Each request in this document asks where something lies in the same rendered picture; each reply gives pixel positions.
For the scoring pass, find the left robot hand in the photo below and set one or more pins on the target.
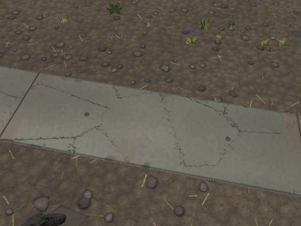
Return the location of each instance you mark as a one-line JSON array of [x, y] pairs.
[[39, 219]]

